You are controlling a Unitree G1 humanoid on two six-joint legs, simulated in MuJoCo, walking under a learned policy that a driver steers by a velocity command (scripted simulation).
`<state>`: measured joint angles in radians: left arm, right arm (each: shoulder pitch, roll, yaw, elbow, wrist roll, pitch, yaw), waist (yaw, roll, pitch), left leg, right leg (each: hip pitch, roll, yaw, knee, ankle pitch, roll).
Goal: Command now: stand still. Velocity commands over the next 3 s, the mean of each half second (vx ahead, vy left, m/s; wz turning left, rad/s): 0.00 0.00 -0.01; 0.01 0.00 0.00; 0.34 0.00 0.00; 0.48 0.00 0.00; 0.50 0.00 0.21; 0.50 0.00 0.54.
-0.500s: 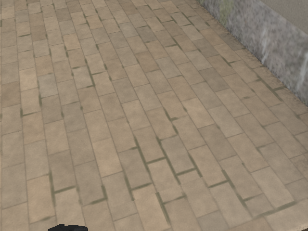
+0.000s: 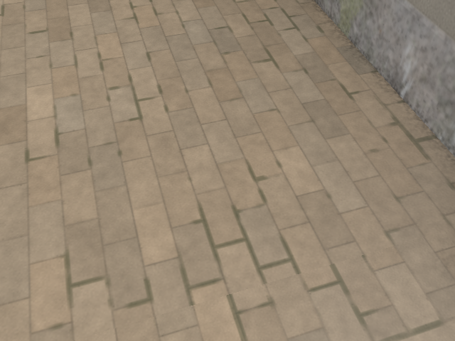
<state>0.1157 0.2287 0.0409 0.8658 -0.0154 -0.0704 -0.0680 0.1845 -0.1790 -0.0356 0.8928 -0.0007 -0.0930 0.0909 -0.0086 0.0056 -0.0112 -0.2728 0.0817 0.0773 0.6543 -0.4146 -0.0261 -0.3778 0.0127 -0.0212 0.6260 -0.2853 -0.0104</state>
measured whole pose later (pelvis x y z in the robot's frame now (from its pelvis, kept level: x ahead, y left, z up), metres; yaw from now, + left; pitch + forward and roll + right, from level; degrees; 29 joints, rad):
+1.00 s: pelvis +0.01 +0.00 +0.01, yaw +1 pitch +1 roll -1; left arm 0.21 0.20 0.03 0.98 0.00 -0.06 -0.06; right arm 0.33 -0.17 -0.03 0.98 -0.01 -0.05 0.07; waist 0.00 0.00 -0.01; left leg -0.20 0.06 0.06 0.57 -0.39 -0.01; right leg -0.31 -0.01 -0.04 0.57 -0.28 -0.01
